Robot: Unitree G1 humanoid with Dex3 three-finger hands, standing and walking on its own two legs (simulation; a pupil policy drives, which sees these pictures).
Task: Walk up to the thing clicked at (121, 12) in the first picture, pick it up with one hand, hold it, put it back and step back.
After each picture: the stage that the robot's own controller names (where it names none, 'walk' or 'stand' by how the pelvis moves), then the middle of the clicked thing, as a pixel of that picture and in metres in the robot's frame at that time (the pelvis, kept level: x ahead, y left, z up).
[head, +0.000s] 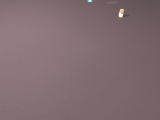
stand; (121, 13) +2.29 -0.62 -0.72
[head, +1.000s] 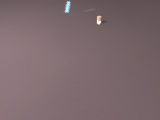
walk; (99, 20) +2.21 -0.11 -0.69
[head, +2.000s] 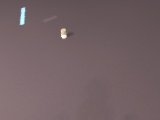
walk; (63, 33) +1.62 +0.29 -0.71
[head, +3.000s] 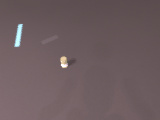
walk; (64, 62) +1.13 +0.28 -0.72
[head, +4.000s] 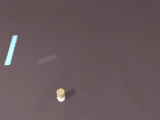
walk; (61, 95) +0.72 +0.22 -0.70
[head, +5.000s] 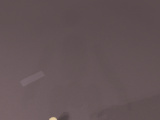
walk; out of the picture +0.47 +0.18 -0.71
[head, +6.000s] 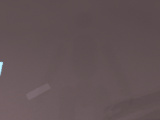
stand; out of the picture +0.37 +0.19 -0.72
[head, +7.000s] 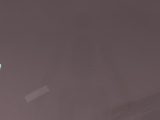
stand; out of the picture +0.36 +0.20 -0.72
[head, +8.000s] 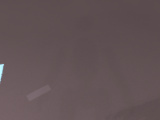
stand; out of the picture +0.39 +0.20 -0.73
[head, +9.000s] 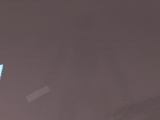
stand; out of the picture +0.37 +0.20 -0.73
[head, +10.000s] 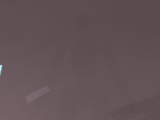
go down; out of the picture +0.37 +0.20 -0.73
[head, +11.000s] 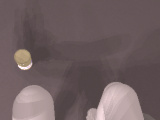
go down; (24, 60) +0.47 +0.22 -0.32
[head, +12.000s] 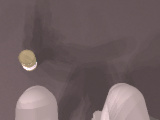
approach; (28, 60) +0.46 +0.22 -0.31
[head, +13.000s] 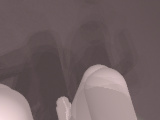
close in; out of the picture +0.45 +0.27 -0.23
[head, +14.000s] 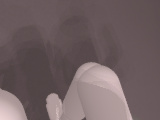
close; out of the picture +0.44 +0.28 -0.23
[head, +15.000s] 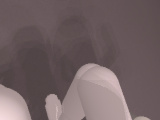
lift; out of the picture +0.43 +0.27 -0.24
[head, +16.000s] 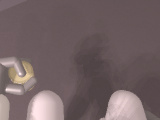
lift; (23, 77) +0.35 +0.22 -0.08
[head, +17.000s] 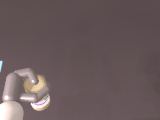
hold; (38, 93) +0.33 +0.17 +0.05
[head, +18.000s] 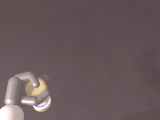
hold; (39, 95) +0.33 +0.17 +0.00
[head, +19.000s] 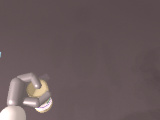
hold; (40, 96) +0.33 +0.17 -0.01
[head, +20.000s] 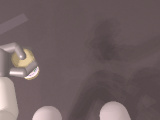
crouch; (26, 65) +0.43 +0.19 -0.08
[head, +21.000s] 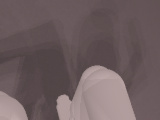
lower; out of the picture +0.46 +0.28 -0.22
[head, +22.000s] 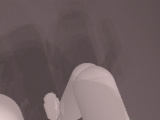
lower; out of the picture +0.44 +0.29 -0.24
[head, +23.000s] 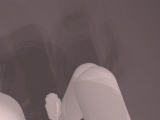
lower; out of the picture +0.45 +0.29 -0.24
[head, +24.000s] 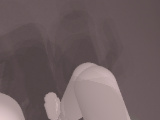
lower; out of the picture +0.45 +0.29 -0.24
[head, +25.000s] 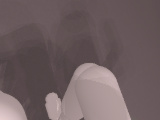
loosen; out of the picture +0.45 +0.28 -0.24
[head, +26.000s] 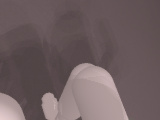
withdraw; out of the picture +0.45 +0.28 -0.25
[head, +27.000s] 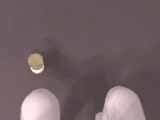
walk; (36, 64) +0.48 +0.21 -0.33
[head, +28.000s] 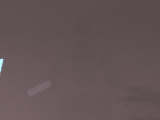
stand; out of the picture +0.40 +0.16 -0.66
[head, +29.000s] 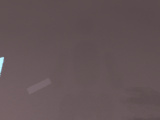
stand; out of the picture +0.42 +0.18 -0.67
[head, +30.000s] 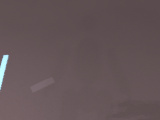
stand; out of the picture +0.42 +0.17 -0.69
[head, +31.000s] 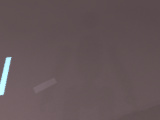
walk; out of the picture +0.43 +0.17 -0.72
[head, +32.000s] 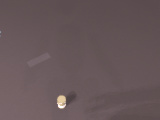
walk; (61, 102) +0.55 +0.13 -0.71
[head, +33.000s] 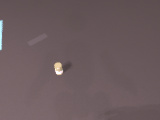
walk; (58, 68) +0.87 +0.25 -0.69
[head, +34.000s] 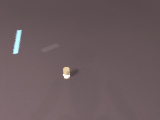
stand; (66, 72) +1.04 +0.19 -0.71
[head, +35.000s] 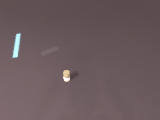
stand; (66, 75) +1.02 +0.19 -0.73
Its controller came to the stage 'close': yes
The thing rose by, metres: 0.72
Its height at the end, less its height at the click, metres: +0.00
